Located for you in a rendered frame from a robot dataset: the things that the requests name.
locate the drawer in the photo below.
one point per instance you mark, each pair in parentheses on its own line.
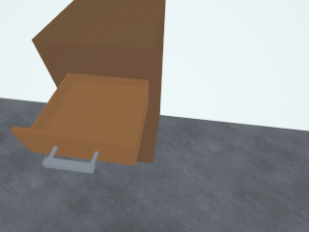
(91,113)

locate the cabinet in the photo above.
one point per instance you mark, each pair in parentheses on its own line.
(116,38)

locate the handle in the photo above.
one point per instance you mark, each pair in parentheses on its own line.
(70,165)

